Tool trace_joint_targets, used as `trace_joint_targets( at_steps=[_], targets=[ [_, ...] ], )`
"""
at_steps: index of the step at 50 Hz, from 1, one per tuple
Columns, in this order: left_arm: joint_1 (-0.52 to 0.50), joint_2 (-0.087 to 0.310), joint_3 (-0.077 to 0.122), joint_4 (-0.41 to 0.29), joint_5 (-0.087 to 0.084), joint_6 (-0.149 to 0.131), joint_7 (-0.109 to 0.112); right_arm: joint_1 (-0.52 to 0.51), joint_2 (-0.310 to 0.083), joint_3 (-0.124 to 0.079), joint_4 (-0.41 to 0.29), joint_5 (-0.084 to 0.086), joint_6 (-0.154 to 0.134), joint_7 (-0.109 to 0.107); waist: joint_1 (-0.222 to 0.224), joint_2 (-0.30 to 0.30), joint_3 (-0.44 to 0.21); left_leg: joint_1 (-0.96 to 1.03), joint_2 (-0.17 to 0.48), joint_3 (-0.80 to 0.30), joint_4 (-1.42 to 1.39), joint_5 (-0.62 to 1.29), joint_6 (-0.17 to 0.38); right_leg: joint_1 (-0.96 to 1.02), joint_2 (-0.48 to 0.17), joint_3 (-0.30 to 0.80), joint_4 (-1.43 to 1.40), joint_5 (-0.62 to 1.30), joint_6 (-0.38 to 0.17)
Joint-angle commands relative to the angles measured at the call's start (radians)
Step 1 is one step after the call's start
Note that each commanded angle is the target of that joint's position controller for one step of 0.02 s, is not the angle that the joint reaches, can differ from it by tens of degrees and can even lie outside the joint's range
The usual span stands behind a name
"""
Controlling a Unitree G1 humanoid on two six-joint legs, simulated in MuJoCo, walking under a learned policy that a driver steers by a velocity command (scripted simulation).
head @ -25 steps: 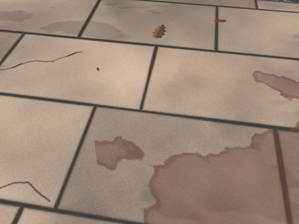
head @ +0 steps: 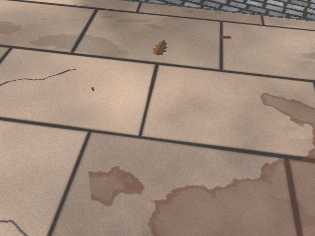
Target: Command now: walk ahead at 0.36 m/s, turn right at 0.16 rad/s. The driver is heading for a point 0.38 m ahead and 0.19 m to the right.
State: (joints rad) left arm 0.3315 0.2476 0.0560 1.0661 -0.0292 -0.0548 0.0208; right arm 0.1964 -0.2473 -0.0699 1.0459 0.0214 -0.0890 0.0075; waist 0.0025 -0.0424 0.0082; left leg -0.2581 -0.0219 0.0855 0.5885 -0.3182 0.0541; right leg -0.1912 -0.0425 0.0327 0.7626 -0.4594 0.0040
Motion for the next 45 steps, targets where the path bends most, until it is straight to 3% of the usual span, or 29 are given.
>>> trace_joint_targets(
  at_steps=[1,2,3,5,7,10,13,16,19,20,21,22,23,24,25,26,27,28,29,30,34,38,41,44,45],
  targets=[
    [-0.156,0.095,0.020,-0.127,-0.029,-0.049,-0.006,0.260,-0.119,-0.017,0.040,-0.022,-0.025,-0.003,-0.108,0.183,0.013,0.458,0.412,-0.616,-0.351,0.096,0.217,-0.619,0.036,0.121,0.493,-0.063,-0.054],
    [-0.136,0.085,0.019,-0.113,-0.038,-0.049,-0.012,0.195,-0.090,-0.006,0.015,-0.020,-0.030,-0.003,-0.074,0.143,0.025,0.420,0.369,-0.491,-0.357,0.111,0.172,-0.621,-0.001,0.127,0.494,0.034,-0.080],
    [-0.141,0.079,0.024,-0.109,-0.034,-0.046,-0.014,0.154,-0.080,0.001,0.004,-0.017,-0.032,0.000,-0.055,0.117,0.064,0.382,0.343,-0.389,-0.376,0.165,0.138,-0.632,-0.025,0.126,0.442,0.117,-0.091],
    [-0.142,0.067,0.032,-0.104,-0.019,-0.031,-0.022,0.139,-0.047,0.016,0.000,-0.028,-0.027,-0.001,-0.036,0.137,0.062,0.316,0.274,-0.212,-0.391,0.304,0.078,-0.554,-0.055,0.090,0.354,0.222,-0.090],
    [-0.162,0.033,0.028,-0.115,-0.010,-0.014,-0.034,0.161,-0.071,0.014,0.004,-0.039,-0.022,-0.012,-0.034,0.118,0.063,0.284,0.264,-0.136,-0.418,0.380,0.087,-0.549,-0.053,0.055,0.313,0.282,-0.065],
    [-0.275,0.007,0.013,-0.179,-0.003,-0.010,-0.041,0.143,-0.112,0.008,-0.008,-0.043,-0.018,-0.029,-0.041,0.091,0.108,0.222,0.257,-0.051,-0.472,0.387,0.091,-0.549,-0.053,0.018,0.120,0.389,-0.038],
    [-0.379,0.001,-0.001,-0.236,0.003,-0.009,-0.056,0.178,-0.132,0.001,-0.008,-0.032,-0.015,-0.039,-0.066,0.095,0.128,0.211,0.264,0.028,-0.497,0.395,0.087,-0.496,-0.044,-0.057,-0.027,0.475,-0.044],
    [-0.433,0.011,-0.003,-0.281,0.001,-0.005,-0.076,0.215,-0.135,-0.005,0.000,-0.018,-0.004,-0.039,-0.061,0.089,0.140,0.300,0.293,0.082,-0.449,0.512,0.076,-0.489,-0.028,-0.092,-0.104,0.447,-0.081],
    [-0.369,0.066,0.023,-0.299,0.000,-0.001,-0.092,0.181,-0.175,-0.019,-0.025,-0.014,0.013,-0.046,0.016,0.148,0.052,0.371,0.311,0.133,-0.253,1.011,0.048,-0.328,0.054,-0.163,-0.107,0.338,-0.139],
    [-0.264,0.105,0.044,-0.281,-0.003,0.003,-0.093,0.163,-0.188,-0.023,-0.039,-0.017,0.022,-0.049,0.076,0.166,-0.011,0.361,0.306,0.141,-0.103,1.128,0.038,-0.200,0.092,-0.178,-0.102,0.302,-0.162],
    [-0.107,0.159,0.076,-0.244,-0.003,0.009,-0.086,0.141,-0.195,-0.023,-0.055,-0.015,0.027,-0.050,0.158,0.155,-0.095,0.275,0.278,0.149,0.105,1.098,0.014,0.027,0.125,-0.165,-0.155,0.332,-0.198],
    [0.023,0.230,0.106,-0.218,0.001,0.020,-0.062,0.150,-0.173,-0.014,-0.075,-0.026,0.021,-0.048,0.204,0.049,-0.169,0.027,0.226,0.141,0.416,0.770,-0.030,0.307,0.007,0.052,-0.204,0.316,-0.247],
    [-0.041,0.302,0.106,-0.258,0.014,0.018,-0.049,0.238,-0.025,0.027,-0.121,-0.031,-0.009,-0.029,0.063,-0.213,-0.294,-0.353,-0.023,0.051,0.854,-0.210,-0.099,0.568,-0.308,0.682,-0.362,0.344,-0.459],
    [-0.012,0.228,0.078,-0.253,0.028,0.012,-0.048,0.164,-0.100,0.015,-0.130,0.006,-0.052,-0.011,0.120,-0.092,-0.388,-0.393,-0.003,-0.183,0.944,-0.248,-0.074,0.551,-0.340,0.751,-0.463,0.466,-0.454],
    [-0.065,0.170,0.061,-0.249,0.036,-0.001,-0.048,0.108,-0.131,0.002,-0.146,0.039,-0.059,-0.009,0.095,-0.053,-0.264,-0.425,0.051,-0.176,0.914,-0.190,-0.053,0.436,-0.305,0.540,-0.433,0.638,-0.400],
    [-0.143,0.133,0.050,-0.258,0.024,-0.017,-0.057,0.093,-0.126,0.001,-0.142,0.026,-0.055,-0.021,0.046,0.054,-0.142,-0.395,0.106,-0.157,0.815,-0.127,-0.052,0.254,-0.248,0.368,-0.427,0.790,-0.348],
    [-0.196,0.098,0.040,-0.263,0.021,-0.025,-0.057,0.080,-0.145,-0.014,-0.131,0.002,-0.042,-0.035,0.016,0.075,-0.107,-0.341,0.142,-0.149,0.733,-0.103,-0.051,0.136,-0.203,0.268,-0.436,0.822,-0.308],
    [-0.228,0.087,0.032,-0.269,0.032,-0.028,-0.056,0.100,-0.145,-0.020,-0.125,-0.006,-0.022,-0.041,-0.016,0.074,-0.079,-0.271,0.156,-0.149,0.708,-0.078,-0.045,0.041,-0.176,0.202,-0.468,0.878,-0.287],
    [-0.228,0.112,0.037,-0.264,0.044,-0.031,-0.057,0.130,-0.122,-0.019,-0.126,-0.008,-0.003,-0.044,-0.037,0.029,-0.083,-0.219,0.155,-0.151,0.673,-0.073,-0.057,-0.024,-0.186,0.182,-0.479,0.932,-0.309],
    [-0.224,0.120,0.038,-0.254,0.042,-0.037,-0.057,0.139,-0.105,-0.017,-0.127,-0.014,0.012,-0.048,-0.046,0.030,-0.074,-0.196,0.156,-0.144,0.626,-0.068,-0.072,-0.070,-0.176,0.152,-0.489,0.972,-0.314],
    [-0.194,0.126,0.032,-0.222,0.042,-0.028,-0.030,0.051,-0.096,-0.020,-0.160,-0.029,0.033,-0.056,-0.041,0.004,-0.093,-0.249,0.145,-0.129,0.396,0.106,-0.098,-0.038,-0.121,0.059,-0.487,1.029,-0.263],
    [-0.175,0.135,0.026,-0.199,0.040,-0.004,-0.010,-0.052,-0.082,-0.009,-0.182,-0.019,0.042,-0.047,0.000,-0.024,-0.106,-0.197,0.125,-0.122,0.151,0.253,-0.096,0.005,-0.097,0.031,-0.486,0.902,-0.196],
    [-0.158,0.126,0.017,-0.173,0.045,0.007,-0.007,-0.100,-0.094,-0.010,-0.189,-0.016,0.047,-0.041,0.017,-0.037,-0.082,-0.171,0.110,-0.128,0.054,0.234,-0.095,0.033,-0.116,0.065,-0.475,0.797,-0.196],
    [-0.164,0.111,0.006,-0.157,0.038,0.015,-0.006,-0.095,-0.098,-0.009,-0.185,-0.026,0.040,-0.034,-0.008,-0.036,-0.070,-0.106,0.090,-0.121,-0.073,0.188,-0.067,0.056,-0.126,0.103,-0.398,0.759,-0.191],
    [-0.151,0.103,0.001,-0.149,0.030,0.017,-0.006,-0.067,-0.103,-0.009,-0.175,-0.034,0.033,-0.032,-0.032,-0.012,-0.074,-0.021,0.093,-0.125,-0.187,0.340,-0.047,0.040,-0.101,0.099,-0.361,0.708,-0.156]
  ],
)
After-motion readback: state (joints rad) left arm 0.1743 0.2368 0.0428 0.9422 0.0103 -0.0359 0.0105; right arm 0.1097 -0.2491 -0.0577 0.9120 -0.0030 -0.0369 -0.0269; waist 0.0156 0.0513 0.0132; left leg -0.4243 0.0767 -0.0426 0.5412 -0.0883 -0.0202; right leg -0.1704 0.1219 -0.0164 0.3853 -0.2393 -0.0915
